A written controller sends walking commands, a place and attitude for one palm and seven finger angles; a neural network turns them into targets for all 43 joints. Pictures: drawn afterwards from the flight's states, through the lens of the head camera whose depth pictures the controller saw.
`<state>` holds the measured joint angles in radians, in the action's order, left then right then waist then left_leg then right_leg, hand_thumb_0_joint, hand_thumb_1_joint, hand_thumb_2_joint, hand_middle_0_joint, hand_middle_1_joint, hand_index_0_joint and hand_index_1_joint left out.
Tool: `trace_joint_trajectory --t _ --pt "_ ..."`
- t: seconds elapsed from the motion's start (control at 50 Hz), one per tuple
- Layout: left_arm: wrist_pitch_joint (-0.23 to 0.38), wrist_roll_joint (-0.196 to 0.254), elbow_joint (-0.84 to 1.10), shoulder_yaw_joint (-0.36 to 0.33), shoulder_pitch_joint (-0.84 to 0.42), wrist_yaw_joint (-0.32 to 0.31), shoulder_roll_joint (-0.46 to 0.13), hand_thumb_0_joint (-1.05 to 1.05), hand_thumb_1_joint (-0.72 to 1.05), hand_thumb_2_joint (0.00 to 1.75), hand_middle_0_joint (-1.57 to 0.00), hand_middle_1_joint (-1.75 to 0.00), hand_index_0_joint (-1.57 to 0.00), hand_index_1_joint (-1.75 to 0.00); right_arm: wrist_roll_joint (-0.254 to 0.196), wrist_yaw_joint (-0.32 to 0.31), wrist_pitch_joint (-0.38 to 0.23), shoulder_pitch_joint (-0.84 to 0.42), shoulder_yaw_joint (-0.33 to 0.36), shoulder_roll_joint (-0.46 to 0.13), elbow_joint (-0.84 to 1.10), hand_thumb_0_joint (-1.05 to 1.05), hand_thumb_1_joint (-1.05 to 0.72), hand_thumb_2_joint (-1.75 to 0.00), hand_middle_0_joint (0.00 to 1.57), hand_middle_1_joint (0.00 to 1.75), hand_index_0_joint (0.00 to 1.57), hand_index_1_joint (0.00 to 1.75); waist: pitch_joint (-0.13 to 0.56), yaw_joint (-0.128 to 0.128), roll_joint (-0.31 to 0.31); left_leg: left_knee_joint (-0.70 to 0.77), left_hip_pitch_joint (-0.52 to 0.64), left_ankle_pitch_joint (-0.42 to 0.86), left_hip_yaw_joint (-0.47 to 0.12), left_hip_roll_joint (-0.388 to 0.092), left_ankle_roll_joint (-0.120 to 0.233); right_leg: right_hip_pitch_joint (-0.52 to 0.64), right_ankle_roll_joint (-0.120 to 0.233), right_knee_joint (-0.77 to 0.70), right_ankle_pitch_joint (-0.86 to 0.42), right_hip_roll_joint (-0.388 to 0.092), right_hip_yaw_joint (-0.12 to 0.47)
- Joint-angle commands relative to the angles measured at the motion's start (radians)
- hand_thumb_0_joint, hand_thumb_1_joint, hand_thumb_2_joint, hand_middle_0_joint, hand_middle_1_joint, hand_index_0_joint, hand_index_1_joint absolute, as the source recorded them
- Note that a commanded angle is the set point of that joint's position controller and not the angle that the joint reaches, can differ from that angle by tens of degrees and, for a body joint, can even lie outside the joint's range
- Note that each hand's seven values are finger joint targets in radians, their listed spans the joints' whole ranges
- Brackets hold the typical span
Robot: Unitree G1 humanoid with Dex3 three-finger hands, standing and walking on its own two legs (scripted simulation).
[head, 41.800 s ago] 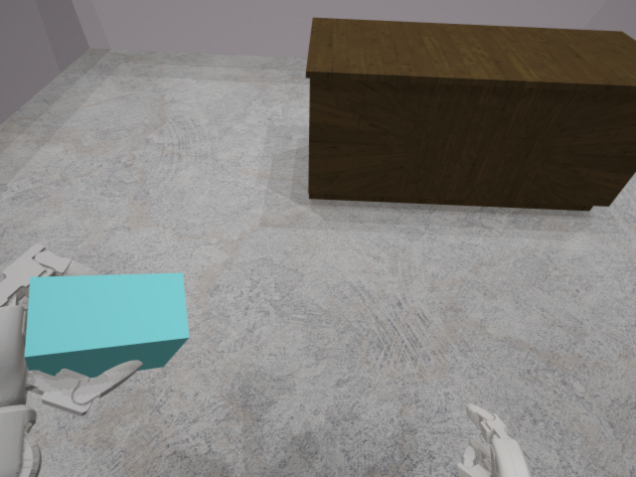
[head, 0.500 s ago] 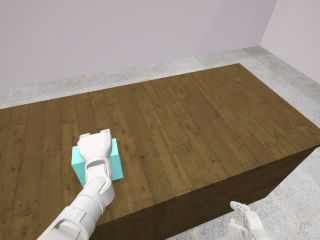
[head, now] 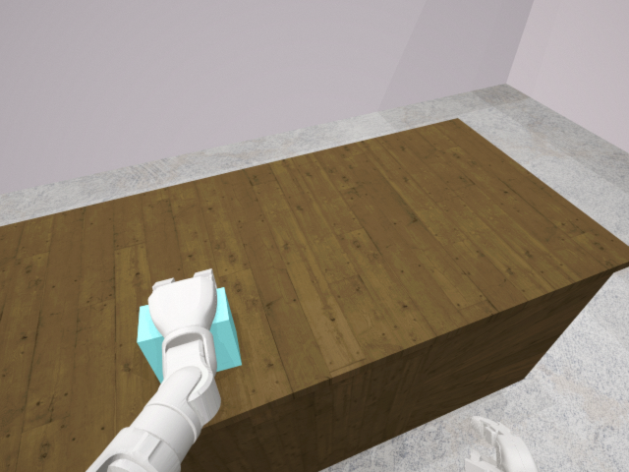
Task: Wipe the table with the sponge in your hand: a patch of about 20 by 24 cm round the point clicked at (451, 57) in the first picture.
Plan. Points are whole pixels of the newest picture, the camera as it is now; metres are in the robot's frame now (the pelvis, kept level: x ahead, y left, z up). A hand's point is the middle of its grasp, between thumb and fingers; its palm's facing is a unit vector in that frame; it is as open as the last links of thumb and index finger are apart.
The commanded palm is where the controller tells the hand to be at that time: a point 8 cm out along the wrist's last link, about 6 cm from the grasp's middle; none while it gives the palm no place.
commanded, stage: wipe back along the third lane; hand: left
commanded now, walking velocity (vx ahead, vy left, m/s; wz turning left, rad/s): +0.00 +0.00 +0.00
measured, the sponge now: (196, 344) +0.31 +0.23 -0.05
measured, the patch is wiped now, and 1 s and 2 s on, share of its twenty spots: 0.95 0.95 0.95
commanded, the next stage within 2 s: slide back across to the middle lane in 0.16 s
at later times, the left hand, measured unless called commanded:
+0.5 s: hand (193, 340) +0.29 +0.21 +0.00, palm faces -0.04 -0.10 -0.99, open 10.5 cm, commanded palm +0.24 +0.21 +0.04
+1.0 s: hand (153, 362) +0.25 +0.25 +0.00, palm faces -0.05 -0.11 -0.99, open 10.5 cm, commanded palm +0.21 +0.26 +0.04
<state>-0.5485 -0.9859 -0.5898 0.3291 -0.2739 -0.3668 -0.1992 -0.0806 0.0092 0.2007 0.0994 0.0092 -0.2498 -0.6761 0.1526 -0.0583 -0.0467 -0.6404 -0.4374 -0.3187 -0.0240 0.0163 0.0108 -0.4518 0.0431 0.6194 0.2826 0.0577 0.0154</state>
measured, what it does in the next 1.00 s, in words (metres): stands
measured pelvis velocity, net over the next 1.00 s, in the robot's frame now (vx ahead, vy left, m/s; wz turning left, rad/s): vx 0.00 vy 0.00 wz -0.03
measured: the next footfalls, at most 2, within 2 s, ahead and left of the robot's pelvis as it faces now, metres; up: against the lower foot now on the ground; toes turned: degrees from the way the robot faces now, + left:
none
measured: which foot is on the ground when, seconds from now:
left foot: down 0.00-1.00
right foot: down 0.00-1.00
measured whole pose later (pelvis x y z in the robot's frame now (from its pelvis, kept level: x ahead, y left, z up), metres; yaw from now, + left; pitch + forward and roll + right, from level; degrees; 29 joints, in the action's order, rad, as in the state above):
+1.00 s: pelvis +0.00 +0.00 +0.01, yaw -2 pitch +2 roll +0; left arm -0.39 -1.00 -0.34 0.16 0.01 -0.30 -0.28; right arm -0.07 -0.03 0.12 0.05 0.00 -0.24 -0.67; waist 0.11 -0.08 -0.04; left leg -0.56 -0.31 -0.29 0.00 0.01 0.01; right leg -0.34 0.04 0.55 0.25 0.07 0.04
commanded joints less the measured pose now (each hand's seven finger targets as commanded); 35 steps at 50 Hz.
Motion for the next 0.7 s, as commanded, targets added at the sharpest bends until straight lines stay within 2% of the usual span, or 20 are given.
trace_joint_trajectory --t 0.0,0.06,0.08,0.1,0.12,0.18,0.2,0.24,0.26,0.28,0.3,0.36,0.38,0.42,0.48,0.52,0.54,0.58,0.62,0.68 --pt "0.027 0.057 0.111 0.036 0.034 0.055 0.057 0.0 0.1 1.3 -1.2 -1.6 -1.2 -1.6 -0.003 0.001 -0.053 -0.22 0.033 -0.101 0.19 0.0 -0.9 -0.9 0.2 0.3 0.2 0.3 0.151 -0.005 0.167 0.072 0.055 0.17 0.003 0.019 0.019 0.168 0.038 -0.098 -0.267 -0.02 0.046" --pt "0.009 0.053 0.135 0.051 0.071 0.058 0.063 0.0 0.1 1.3 -1.2 -1.6 -1.2 -1.6 -0.008 0.001 -0.048 -0.245 0.027 -0.096 0.197 0.0 -0.9 -0.9 0.2 0.3 0.2 0.3 0.096 -0.004 0.185 0.082 0.055 0.155 0.003 0.02 0.018 0.157 0.034 -0.114 -0.247 -0.021 0.054" --pt "0.003 0.049 0.143 0.009 0.038 0.056 0.017 0.0 0.1 1.3 -1.2 -1.6 -1.2 -1.6 -0.006 -0.002 -0.045 -0.25 0.027 -0.105 0.19 0.0 -0.9 -0.9 0.2 0.3 0.2 0.3 0.096 -0.01 0.173 0.09 0.055 0.144 -0.002 0.018 0.015 0.15 0.038 -0.118 -0.224 -0.017 0.059" --pt "-0.003 0.04 0.146 0.047 0.0 0.057 0.047 0.0 0.1 1.3 -1.2 -1.6 -1.2 -1.6 -0.007 -0.005 -0.045 -0.251 0.024 -0.098 0.191 0.0 -0.9 -0.9 0.2 0.3 0.2 0.3 0.077 0.007 0.169 0.087 0.06 0.136 0.0 0.02 0.018 0.136 0.035 -0.117 -0.21 -0.018 0.052" --pt "-0.007 0.035 0.145 0.051 -0.016 0.059 0.05 0.0 0.1 1.3 -1.2 -1.6 -1.2 -1.6 -0.008 -0.007 -0.045 -0.252 0.023 -0.096 0.192 0.0 -0.9 -0.9 0.2 0.3 0.2 0.3 0.067 0.007 0.156 0.091 0.062 0.129 0.001 0.02 0.018 0.125 0.036 -0.119 -0.193 -0.018 0.048" --pt "-0.007 0.012 0.125 -0.009 -0.055 0.058 -0.015 0.0 0.1 1.3 -1.2 -1.6 -1.2 -1.6 -0.003 -0.018 -0.046 -0.251 0.023 -0.103 0.177 0.0 -0.9 -0.9 0.2 0.3 0.2 0.3 0.081 -0.001 0.138 0.089 0.067 0.124 -0.001 0.024 0.015 0.12 0.041 -0.119 -0.183 -0.014 0.061" --pt "-0.008 0.016 0.127 0.018 -0.04 0.061 0.019 0.0 0.1 1.3 -1.2 -1.6 -1.2 -1.6 -0.003 -0.019 -0.048 -0.248 0.02 -0.094 0.188 0.0 -0.9 -0.9 0.2 0.3 0.2 0.3 0.097 -0.003 0.126 0.086 0.069 0.133 0.007 0.027 0.017 0.136 0.038 -0.112 -0.199 -0.018 0.054" --pt "0.002 0.007 0.101 0.001 -0.043 0.061 0.003 0.0 0.1 1.3 -1.2 -1.6 -1.2 -1.6 -0.001 -0.024 -0.05 -0.245 0.019 -0.095 0.183 0.0 -0.9 -0.9 0.2 0.3 0.2 0.3 0.09 0.002 0.155 0.079 0.062 0.136 0.002 0.028 0.014 0.127 0.037 -0.11 -0.208 -0.017 0.061" --pt "0.009 0.006 0.119 -0.016 -0.031 0.061 -0.013 0.0 0.1 1.3 -1.2 -1.6 -1.2 -1.6 0.0 -0.024 -0.052 -0.244 0.019 -0.095 0.187 0.0 -0.9 -0.9 0.2 0.3 0.2 0.3 0.121 -0.008 0.142 0.079 0.065 0.147 0.004 0.029 0.014 0.149 0.038 -0.104 -0.232 -0.02 0.067" --pt "0.018 0.007 0.149 -0.077 -0.008 0.058 -0.068 0.0 0.1 1.3 -1.2 -1.6 -1.2 -1.6 0.002 -0.026 -0.054 -0.252 0.023 -0.099 0.191 0.0 -0.9 -0.9 0.2 0.3 0.2 0.3 0.144 -0.026 0.119 0.08 0.073 0.161 -0.001 0.031 0.013 0.17 0.043 -0.104 -0.252 -0.017 0.082" --pt "0.023 0.004 0.172 -0.054 0.0 0.058 -0.051 0.0 0.1 1.3 -1.2 -1.6 -1.2 -1.6 0.003 -0.028 -0.055 -0.25 0.02 -0.091 0.2 0.0 -0.9 -0.9 0.2 0.3 0.2 0.3 0.17 -0.021 0.123 0.077 0.08 0.174 0.004 0.033 0.015 0.196 0.039 -0.094 -0.28 -0.022 0.077" --pt "0.029 0.002 0.204 -0.09 0.036 0.05 -0.086 0.0 0.1 1.3 -1.2 -1.6 -1.2 -1.6 0.004 -0.029 -0.062 -0.253 0.02 -0.091 0.204 0.0 -0.9 -0.9 0.2 0.3 0.2 0.3 0.153 -0.023 0.134 0.084 0.084 0.188 0.005 0.034 0.013 0.213 0.036 -0.106 -0.316 -0.024 0.09" --pt "0.029 0.004 0.225 -0.139 0.059 0.048 -0.132 0.0 0.1 1.3 -1.2 -1.6 -1.2 -1.6 0.005 -0.031 -0.064 -0.261 0.021 -0.096 0.205 0.0 -0.9 -0.9 0.2 0.3 0.2 0.3 0.157 -0.038 0.109 0.09 0.086 0.192 0.0 0.035 0.011 0.225 0.041 -0.11 -0.328 -0.022 0.105" --pt "0.025 -0.002 0.254 -0.109 0.059 0.046 -0.111 0.0 0.1 1.3 -1.2 -1.6 -1.2 -1.6 0.004 -0.03 -0.068 -0.263 0.018 -0.089 0.207 0.0 -0.9 -0.9 0.2 0.3 0.2 0.3 0.14 -0.026 0.107 0.095 0.098 0.199 0.004 0.034 0.013 0.228 0.036 -0.113 -0.344 -0.025 0.097" --pt "0.014 -0.004 0.29 -0.172 0.094 0.045 -0.172 0.0 0.1 1.3 -1.2 -1.6 -1.2 -1.6 0.004 -0.029 -0.077 -0.278 0.019 -0.097 0.204 0.0 -0.9 -0.9 0.2 0.3 0.2 0.3 0.129 -0.046 0.101 0.114 0.112 0.206 -0.005 0.034 0.012 0.242 0.042 -0.127 -0.329 -0.02 0.107" --pt "0.013 -0.005 0.301 -0.131 0.119 0.051 -0.131 0.0 0.1 1.3 -1.2 -1.6 -1.2 -1.6 0.003 -0.028 -0.085 -0.273 0.02 -0.091 0.207 0.0 -0.9 -0.9 0.2 0.3 0.2 0.3 0.126 -0.037 0.128 0.116 0.122 0.214 0.002 0.033 0.015 0.247 0.036 -0.127 -0.339 -0.022 0.092" --pt "0.015 -0.001 0.305 -0.156 0.147 0.051 -0.156 0.0 0.1 1.3 -1.2 -1.6 -1.2 -1.6 0.002 -0.028 -0.089 -0.274 0.021 -0.094 0.206 0.0 -0.9 -0.9 0.2 0.3 0.2 0.3 0.119 -0.042 0.117 0.117 0.122 0.211 0.001 0.034 0.015 0.249 0.038 -0.131 -0.34 -0.022 0.1" --pt "0.021 0.002 0.318 -0.197 0.158 0.055 -0.195 0.0 0.1 1.3 -1.2 -1.6 -1.2 -1.6 0.005 -0.03 -0.094 -0.277 0.02 -0.102 0.198 0.0 -0.9 -0.9 0.2 0.3 0.2 0.3 0.112 -0.049 0.116 0.127 0.125 0.2 -0.004 0.035 0.014 0.255 0.041 -0.142 -0.326 -0.02 0.113" --pt "0.025 0.001 0.332 -0.162 0.168 0.061 -0.166 0.0 0.1 1.3 -1.2 -1.6 -1.2 -1.6 0.003 -0.033 -0.1 -0.277 0.018 -0.094 0.202 0.0 -0.9 -0.9 0.2 0.3 0.2 0.3 0.094 -0.043 0.104 0.135 0.125 0.185 -0.002 0.036 0.016 0.247 0.036 -0.149 -0.287 -0.021 0.103" --pt "0.033 -0.004 0.326 -0.209 0.136 0.067 -0.215 0.0 0.1 1.3 -1.2 -1.6 -1.2 -1.6 0.007 -0.041 -0.109 -0.277 0.021 -0.104 0.191 0.0 -0.9 -0.9 0.2 0.3 0.2 0.3 0.056 -0.046 0.092 0.148 0.133 0.147 -0.01 0.035 0.018 0.213 0.041 -0.184 -0.179 -0.016 0.117"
